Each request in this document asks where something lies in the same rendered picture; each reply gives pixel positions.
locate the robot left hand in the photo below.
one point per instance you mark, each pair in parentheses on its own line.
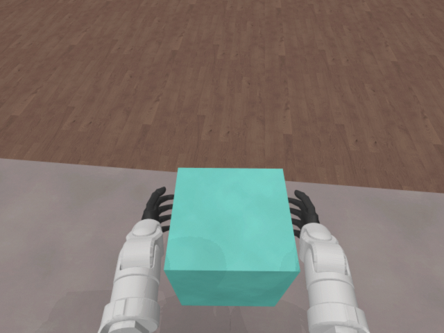
(153,210)

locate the robot left forearm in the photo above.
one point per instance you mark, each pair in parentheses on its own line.
(133,306)

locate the robot right forearm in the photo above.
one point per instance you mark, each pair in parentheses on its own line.
(333,305)

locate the robot right hand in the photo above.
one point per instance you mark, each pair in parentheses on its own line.
(307,214)

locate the carton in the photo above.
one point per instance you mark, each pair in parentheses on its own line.
(231,240)

